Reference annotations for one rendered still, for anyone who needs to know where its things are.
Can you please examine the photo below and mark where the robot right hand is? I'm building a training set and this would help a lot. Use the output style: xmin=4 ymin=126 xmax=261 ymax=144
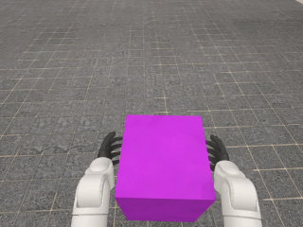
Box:
xmin=205 ymin=134 xmax=230 ymax=172

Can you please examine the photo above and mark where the right robot forearm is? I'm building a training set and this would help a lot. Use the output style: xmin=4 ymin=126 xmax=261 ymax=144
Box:
xmin=213 ymin=160 xmax=262 ymax=227

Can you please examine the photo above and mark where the robot left hand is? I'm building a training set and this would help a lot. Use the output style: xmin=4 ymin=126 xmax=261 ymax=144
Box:
xmin=97 ymin=131 xmax=123 ymax=166

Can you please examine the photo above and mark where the left robot forearm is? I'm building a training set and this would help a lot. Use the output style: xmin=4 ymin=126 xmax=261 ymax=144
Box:
xmin=71 ymin=157 xmax=115 ymax=227

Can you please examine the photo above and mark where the carton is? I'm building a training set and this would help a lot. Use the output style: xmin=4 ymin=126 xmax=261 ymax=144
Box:
xmin=114 ymin=114 xmax=216 ymax=222

